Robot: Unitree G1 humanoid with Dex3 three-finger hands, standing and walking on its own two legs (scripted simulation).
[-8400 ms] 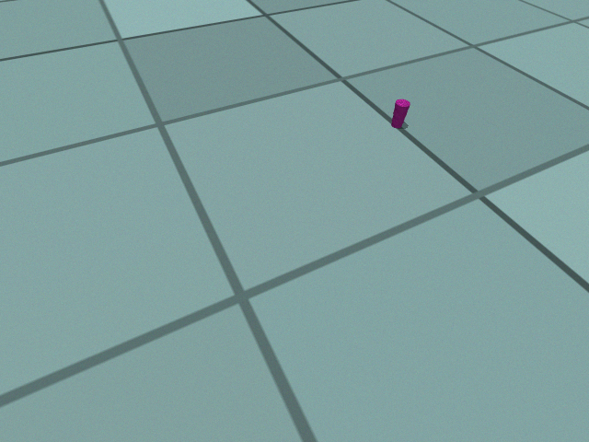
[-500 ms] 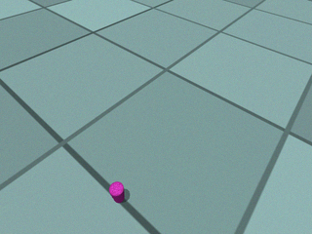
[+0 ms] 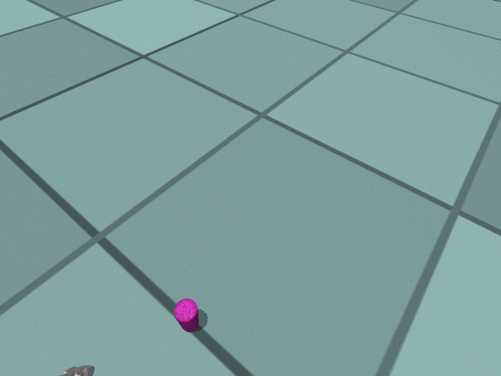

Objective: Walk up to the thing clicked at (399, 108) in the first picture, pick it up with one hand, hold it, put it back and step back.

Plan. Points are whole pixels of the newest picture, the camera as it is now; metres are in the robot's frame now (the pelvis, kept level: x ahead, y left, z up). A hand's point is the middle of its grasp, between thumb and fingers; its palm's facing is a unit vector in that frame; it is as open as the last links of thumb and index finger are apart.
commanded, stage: stand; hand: left
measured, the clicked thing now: (188, 317) +0.44 +0.22 -0.71
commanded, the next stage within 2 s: go down in 1.96 s
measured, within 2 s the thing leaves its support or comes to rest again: neither
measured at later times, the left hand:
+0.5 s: hand out of the picture +0.05 +0.26 -0.16, palm faces -0.01 -0.94 -0.34, open 7.4 cm
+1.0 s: hand out of the picture +0.07 +0.25 -0.15, palm faces -0.01 -0.94 -0.35, open 7.4 cm
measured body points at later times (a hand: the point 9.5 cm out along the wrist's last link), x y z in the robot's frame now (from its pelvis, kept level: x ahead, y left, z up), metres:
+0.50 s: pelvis -0.01 +0.00 +0.00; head +0.00 +0.00 +0.45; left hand +0.05 +0.31 -0.13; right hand +0.06 -0.30 -0.13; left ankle +0.01 +0.15 -0.75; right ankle +0.00 -0.13 -0.75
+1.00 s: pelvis +0.00 +0.00 +0.00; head +0.01 +0.00 +0.45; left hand +0.07 +0.30 -0.13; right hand +0.07 -0.31 -0.13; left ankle +0.01 +0.15 -0.75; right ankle +0.00 -0.13 -0.75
